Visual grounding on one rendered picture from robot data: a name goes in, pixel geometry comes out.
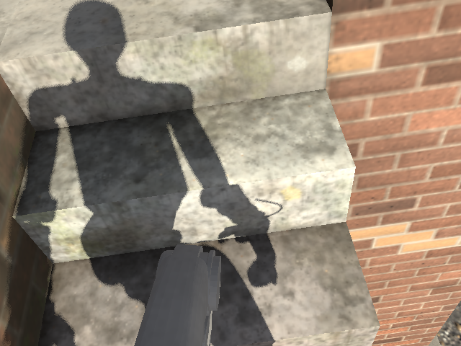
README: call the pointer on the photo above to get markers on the left robot thigh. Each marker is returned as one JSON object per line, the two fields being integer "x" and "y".
{"x": 185, "y": 291}

